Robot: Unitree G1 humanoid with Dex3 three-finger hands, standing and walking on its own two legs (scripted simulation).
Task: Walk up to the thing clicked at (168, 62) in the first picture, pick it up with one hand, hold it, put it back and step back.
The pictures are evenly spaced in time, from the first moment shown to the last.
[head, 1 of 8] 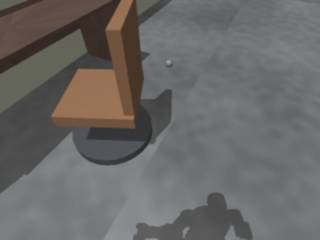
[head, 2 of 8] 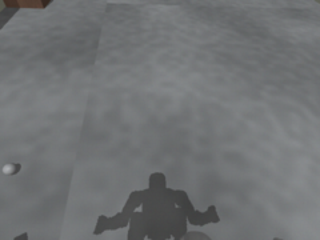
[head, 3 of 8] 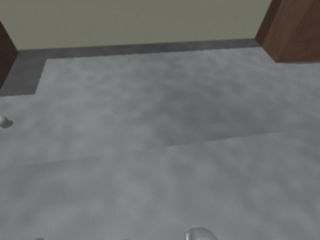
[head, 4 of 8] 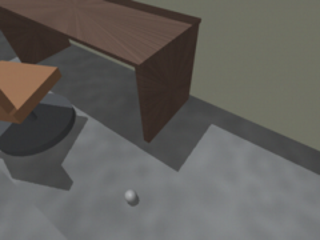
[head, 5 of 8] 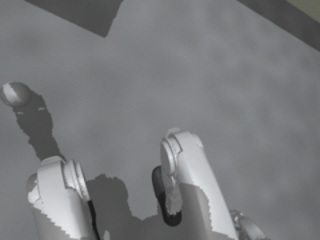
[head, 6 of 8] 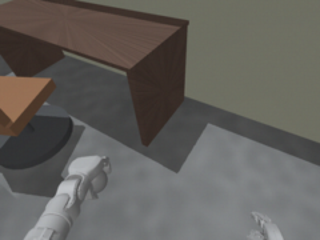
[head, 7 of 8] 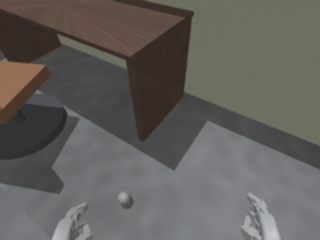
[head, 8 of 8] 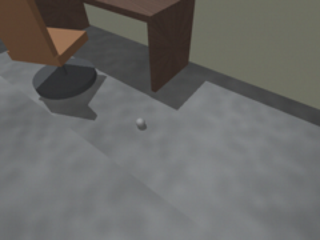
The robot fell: no
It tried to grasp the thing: yes
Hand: left
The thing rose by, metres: 0.67
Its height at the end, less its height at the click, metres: +0.00
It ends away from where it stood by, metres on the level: 0.01
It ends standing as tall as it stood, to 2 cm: yes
